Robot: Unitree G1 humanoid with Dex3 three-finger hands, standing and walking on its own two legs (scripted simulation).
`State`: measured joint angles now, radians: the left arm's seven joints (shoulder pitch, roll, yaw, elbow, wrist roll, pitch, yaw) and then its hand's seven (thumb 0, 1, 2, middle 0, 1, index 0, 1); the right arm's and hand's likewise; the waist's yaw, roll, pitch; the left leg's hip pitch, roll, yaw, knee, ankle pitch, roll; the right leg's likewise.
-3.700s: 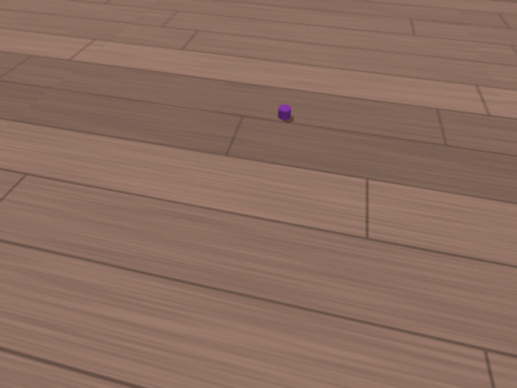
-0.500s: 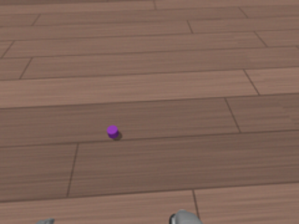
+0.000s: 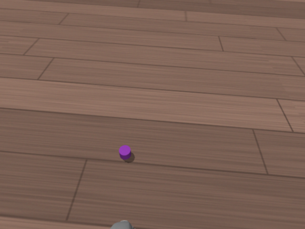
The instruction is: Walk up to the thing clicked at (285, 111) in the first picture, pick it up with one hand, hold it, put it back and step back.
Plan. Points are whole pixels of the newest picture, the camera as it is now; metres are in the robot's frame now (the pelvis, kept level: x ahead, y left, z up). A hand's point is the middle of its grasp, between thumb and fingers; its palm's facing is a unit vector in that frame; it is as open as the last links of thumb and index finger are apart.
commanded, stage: walk up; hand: left
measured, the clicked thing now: (125, 152) +0.71 +0.21 -0.73
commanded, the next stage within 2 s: none
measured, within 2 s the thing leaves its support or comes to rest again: neither
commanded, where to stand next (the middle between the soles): +0.31 +0.00 m, yaw -3 degrees
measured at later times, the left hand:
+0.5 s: hand (68, 195) +0.23 +0.28 -0.13, palm faces -0.12 -0.92 -0.38, open 7.4 cm
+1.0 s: hand (82, 171) +0.32 +0.27 -0.17, palm faces -0.06 -0.95 -0.32, open 7.4 cm
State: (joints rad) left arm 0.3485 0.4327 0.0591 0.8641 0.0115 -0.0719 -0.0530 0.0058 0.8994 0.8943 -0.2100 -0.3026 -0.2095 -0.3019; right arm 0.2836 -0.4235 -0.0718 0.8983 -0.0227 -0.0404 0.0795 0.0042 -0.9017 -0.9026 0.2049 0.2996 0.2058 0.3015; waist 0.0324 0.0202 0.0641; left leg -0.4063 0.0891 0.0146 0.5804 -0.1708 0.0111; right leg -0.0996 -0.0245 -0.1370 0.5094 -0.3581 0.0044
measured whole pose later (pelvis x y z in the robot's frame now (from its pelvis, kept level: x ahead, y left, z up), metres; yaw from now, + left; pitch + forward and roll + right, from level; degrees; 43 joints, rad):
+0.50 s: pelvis +0.15 +0.00 +0.00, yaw -3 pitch -3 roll +2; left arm 0.29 0.42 0.05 0.91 0.01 -0.05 -0.07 0.01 0.90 0.89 -0.21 -0.30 -0.21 -0.30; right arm 0.36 -0.42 -0.06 0.84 -0.01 -0.06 0.05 0.00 -0.90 -0.90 0.21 0.30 0.21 0.30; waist -0.03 -0.01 0.07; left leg -0.11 0.02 0.12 0.53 -0.36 0.01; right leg -0.38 -0.08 -0.02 0.58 -0.18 -0.01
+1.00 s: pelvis +0.21 +0.02 -0.01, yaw -2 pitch -4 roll -1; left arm 0.14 0.40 0.01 0.93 -0.02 0.01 0.00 0.00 0.90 0.89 -0.21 -0.30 -0.21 -0.30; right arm 0.18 -0.36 -0.03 0.97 -0.01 -0.02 0.01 0.00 -0.90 -0.90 0.21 0.30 0.21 0.30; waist -0.01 -0.05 0.12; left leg -0.37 0.02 0.01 0.67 -0.24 0.02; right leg -0.32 -0.04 -0.02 0.77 -0.47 -0.02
